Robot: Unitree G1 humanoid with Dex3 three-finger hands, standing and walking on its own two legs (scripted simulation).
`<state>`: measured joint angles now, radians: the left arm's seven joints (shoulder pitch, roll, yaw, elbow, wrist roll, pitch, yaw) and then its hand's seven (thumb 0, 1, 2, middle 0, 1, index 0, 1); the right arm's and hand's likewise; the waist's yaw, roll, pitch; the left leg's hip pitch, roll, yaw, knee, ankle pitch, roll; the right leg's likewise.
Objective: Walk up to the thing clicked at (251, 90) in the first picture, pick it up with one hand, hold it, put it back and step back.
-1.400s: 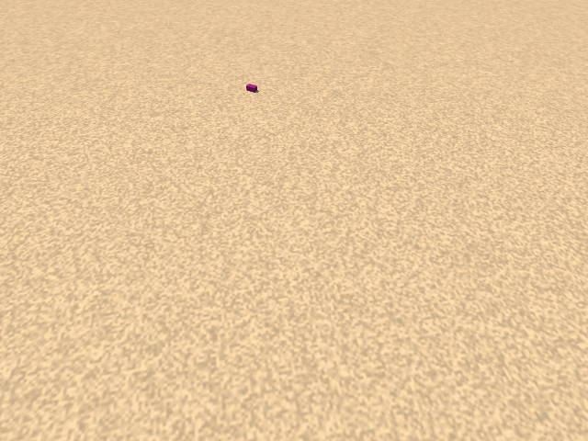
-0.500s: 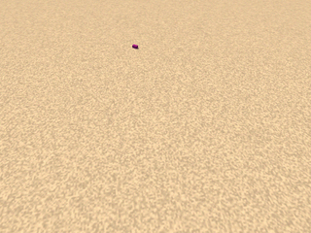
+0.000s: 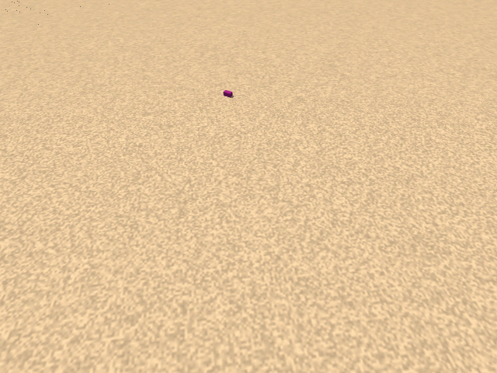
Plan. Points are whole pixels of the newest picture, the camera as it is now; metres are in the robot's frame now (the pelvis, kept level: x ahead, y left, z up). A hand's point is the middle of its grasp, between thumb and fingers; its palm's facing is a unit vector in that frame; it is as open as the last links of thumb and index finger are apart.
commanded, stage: walk up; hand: left
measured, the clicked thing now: (227, 93) +2.24 +0.19 -0.75
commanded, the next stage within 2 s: none
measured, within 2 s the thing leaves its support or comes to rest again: neither
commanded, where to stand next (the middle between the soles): +1.70 -0.03 m, yaw -2 degrees
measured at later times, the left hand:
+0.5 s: hand (120, 270) +0.35 +0.29 -0.13, palm faces -0.06 -0.94 -0.32, open 7.4 cm
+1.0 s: hand (171, 195) +0.56 +0.22 -0.11, palm faces +0.01 -0.91 -0.41, open 7.4 cm
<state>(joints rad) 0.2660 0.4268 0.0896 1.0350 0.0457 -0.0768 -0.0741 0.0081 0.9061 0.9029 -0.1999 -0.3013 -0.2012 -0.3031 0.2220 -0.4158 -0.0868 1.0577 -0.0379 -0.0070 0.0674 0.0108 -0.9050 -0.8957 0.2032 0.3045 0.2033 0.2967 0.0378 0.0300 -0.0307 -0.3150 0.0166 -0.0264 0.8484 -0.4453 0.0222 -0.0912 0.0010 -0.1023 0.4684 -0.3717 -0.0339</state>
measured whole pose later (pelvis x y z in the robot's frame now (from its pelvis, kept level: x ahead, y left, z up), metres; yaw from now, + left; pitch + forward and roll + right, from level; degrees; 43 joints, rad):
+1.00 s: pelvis +0.55 -0.06 +0.01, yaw -1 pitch -2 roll +0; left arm 0.37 0.38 0.05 0.94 0.00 -0.10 -0.06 0.01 0.90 0.90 -0.20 -0.30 -0.20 -0.30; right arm 0.17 -0.43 -0.06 0.88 0.00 -0.04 0.08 0.01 -0.91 -0.90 0.20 0.30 0.20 0.30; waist 0.05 0.08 0.06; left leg -0.56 0.04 -0.06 0.92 -0.16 0.01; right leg -0.07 -0.01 -0.13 0.38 -0.28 -0.04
